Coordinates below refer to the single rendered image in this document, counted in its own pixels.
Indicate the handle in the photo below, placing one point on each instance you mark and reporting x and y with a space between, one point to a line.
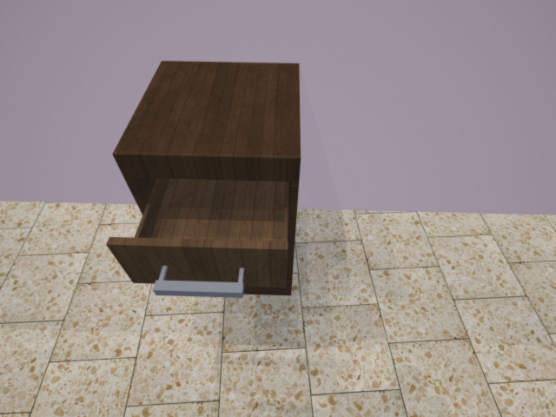
199 288

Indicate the drawer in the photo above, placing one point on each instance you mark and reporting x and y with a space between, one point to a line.
206 230

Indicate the cabinet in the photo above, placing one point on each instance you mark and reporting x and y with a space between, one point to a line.
217 121

